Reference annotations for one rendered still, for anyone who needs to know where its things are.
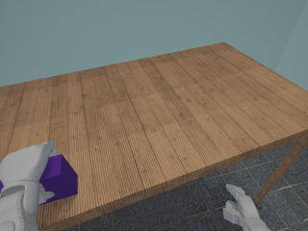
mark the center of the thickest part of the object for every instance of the table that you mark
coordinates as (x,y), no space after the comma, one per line
(138,128)

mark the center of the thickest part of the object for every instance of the sponge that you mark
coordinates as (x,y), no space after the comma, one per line
(58,177)

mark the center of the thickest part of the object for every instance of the left robot forearm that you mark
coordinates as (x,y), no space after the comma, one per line
(19,202)

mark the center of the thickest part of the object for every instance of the right robot forearm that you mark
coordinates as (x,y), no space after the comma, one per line
(254,224)

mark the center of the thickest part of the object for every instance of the right robot hand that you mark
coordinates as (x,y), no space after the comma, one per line
(236,213)

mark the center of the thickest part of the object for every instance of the left robot hand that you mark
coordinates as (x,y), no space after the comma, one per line
(28,164)

